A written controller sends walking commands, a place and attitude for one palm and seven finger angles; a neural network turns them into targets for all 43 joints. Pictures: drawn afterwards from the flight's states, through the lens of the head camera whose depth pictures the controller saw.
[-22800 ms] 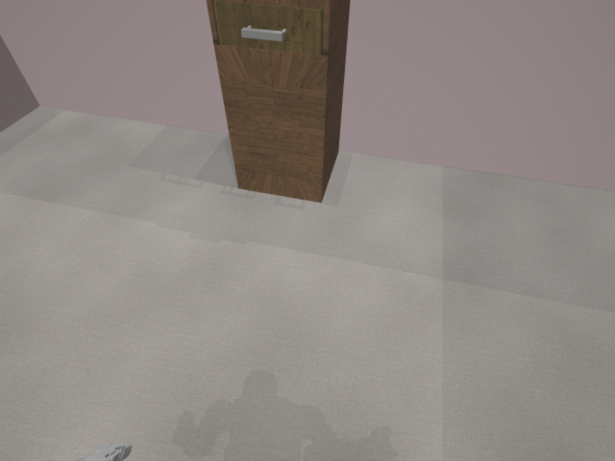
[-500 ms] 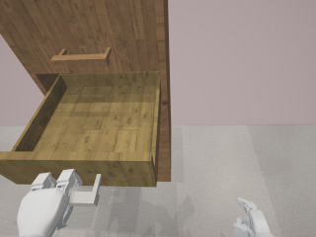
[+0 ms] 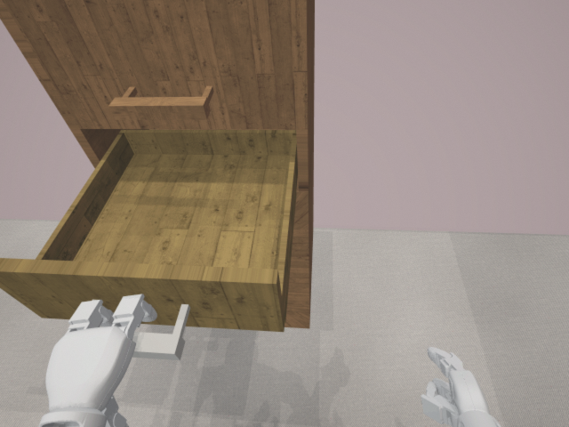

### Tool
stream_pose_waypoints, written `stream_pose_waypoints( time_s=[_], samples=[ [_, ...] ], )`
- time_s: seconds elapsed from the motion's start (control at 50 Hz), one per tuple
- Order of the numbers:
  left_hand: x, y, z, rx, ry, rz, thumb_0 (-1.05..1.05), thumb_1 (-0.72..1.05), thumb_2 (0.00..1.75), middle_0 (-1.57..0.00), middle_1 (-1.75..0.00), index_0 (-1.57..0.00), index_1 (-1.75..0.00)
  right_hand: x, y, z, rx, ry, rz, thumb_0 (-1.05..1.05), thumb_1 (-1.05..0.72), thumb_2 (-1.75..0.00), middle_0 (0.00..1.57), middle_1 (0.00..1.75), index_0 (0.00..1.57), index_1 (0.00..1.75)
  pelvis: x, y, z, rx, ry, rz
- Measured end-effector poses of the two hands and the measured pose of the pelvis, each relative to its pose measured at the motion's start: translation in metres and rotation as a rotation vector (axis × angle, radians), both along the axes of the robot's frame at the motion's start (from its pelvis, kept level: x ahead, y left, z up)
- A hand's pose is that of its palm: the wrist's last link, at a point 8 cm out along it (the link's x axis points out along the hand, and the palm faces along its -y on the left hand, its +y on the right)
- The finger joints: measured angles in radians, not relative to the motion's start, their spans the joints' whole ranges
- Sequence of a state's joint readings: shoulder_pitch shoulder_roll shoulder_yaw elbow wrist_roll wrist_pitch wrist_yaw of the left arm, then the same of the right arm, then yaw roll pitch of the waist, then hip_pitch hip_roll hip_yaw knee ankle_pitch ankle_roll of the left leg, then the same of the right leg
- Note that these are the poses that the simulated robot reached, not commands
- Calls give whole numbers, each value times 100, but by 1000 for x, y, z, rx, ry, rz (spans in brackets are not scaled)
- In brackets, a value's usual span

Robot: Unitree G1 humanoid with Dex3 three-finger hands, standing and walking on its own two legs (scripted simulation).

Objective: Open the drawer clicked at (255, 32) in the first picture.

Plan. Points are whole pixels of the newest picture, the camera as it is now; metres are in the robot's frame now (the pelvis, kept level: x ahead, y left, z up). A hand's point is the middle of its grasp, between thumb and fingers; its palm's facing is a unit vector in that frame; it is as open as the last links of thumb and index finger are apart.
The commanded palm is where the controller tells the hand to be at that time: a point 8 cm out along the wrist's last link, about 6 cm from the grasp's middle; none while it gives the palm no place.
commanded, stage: lift the hand off the handle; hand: left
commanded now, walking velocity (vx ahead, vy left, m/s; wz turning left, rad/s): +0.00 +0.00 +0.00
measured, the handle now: (132, 326) +0.22 +0.24 +0.04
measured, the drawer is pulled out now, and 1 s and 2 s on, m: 0.30 0.29 0.29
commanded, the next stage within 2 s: draw the hand back to the body in 1.40 s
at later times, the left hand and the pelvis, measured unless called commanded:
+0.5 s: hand (104, 347) +0.19 +0.25 +0.06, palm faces +0.06 -0.10 -0.99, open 13.2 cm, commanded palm +0.16 +0.25 +0.14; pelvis +0.00 +0.01 +0.01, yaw +0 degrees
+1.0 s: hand (75, 301) +0.20 +0.25 +0.16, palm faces +0.19 -0.09 -0.98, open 13.6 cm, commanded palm +0.16 +0.24 +0.21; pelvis +0.01 +0.02 +0.03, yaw +0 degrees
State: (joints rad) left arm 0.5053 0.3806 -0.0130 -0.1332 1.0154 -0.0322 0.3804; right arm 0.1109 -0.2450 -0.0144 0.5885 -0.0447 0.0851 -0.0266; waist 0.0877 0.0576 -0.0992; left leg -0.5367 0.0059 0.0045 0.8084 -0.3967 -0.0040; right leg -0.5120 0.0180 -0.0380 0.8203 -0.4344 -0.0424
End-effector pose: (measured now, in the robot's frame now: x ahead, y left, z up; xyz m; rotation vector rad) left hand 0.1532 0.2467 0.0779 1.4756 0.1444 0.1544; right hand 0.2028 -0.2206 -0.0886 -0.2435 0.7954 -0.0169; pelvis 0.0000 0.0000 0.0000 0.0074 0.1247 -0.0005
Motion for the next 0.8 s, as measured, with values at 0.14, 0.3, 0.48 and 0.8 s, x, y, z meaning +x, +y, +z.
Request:
stream_pose_waypoints(
  time_s=[0.14,0.3,0.48,0.8],
  samples=[
    [3,2,-1,4,-11,-15,0,-49,30,-33,-121,-33,-122,-4,8,-6,6,28,-6,1,-90,-89,20,30,20,30,-1,3,0,-4,2,5],
    [8,3,10,-1,-4,-27,-1,-49,30,-35,-121,-37,-124,-4,20,-4,36,14,-17,2,-90,-89,20,30,20,30,0,7,3,-7,-19,2],
    [9,6,36,-7,-43,-23,-1,-49,30,-33,-120,-44,-124,3,27,7,45,-24,-3,2,-90,-89,20,30,20,30,3,13,9,-8,-49,0],
    [10,9,80,-25,-50,-18,-1,-49,30,-33,-121,-44,-125,23,42,32,55,-72,48,2,-90,-89,20,30,20,30,7,20,23,-13,-111,4]
  ],
)
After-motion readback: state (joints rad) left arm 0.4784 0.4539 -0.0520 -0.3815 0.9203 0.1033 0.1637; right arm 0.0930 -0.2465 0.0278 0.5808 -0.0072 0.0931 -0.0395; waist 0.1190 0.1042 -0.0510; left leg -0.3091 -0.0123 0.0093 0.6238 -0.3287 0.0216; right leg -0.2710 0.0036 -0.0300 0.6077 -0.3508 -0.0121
